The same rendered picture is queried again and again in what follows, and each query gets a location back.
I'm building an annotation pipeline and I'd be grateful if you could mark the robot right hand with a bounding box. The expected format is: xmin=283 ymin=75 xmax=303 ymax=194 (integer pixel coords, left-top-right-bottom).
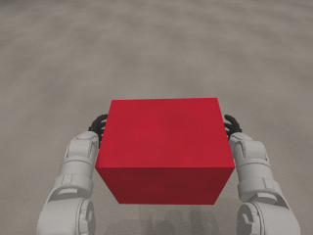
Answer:
xmin=224 ymin=115 xmax=242 ymax=141

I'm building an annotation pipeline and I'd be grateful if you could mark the robot left hand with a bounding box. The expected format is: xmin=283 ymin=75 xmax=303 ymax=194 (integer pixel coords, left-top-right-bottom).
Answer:
xmin=88 ymin=114 xmax=108 ymax=149

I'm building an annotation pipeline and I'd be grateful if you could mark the right robot forearm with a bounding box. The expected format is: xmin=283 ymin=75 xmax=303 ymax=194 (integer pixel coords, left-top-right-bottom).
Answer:
xmin=229 ymin=132 xmax=301 ymax=235

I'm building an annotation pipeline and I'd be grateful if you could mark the carton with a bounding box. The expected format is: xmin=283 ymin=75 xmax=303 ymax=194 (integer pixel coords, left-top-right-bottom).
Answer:
xmin=95 ymin=98 xmax=235 ymax=205

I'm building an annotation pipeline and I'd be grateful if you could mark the robot left upper arm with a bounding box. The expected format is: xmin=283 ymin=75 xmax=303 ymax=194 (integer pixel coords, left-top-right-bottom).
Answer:
xmin=37 ymin=197 xmax=96 ymax=235

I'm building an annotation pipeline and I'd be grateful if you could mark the left robot forearm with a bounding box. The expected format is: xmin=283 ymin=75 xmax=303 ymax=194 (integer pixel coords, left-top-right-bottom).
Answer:
xmin=36 ymin=131 xmax=99 ymax=235

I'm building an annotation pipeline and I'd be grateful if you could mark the robot right upper arm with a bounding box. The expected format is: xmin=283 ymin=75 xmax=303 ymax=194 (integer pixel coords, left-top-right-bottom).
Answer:
xmin=236 ymin=201 xmax=300 ymax=235

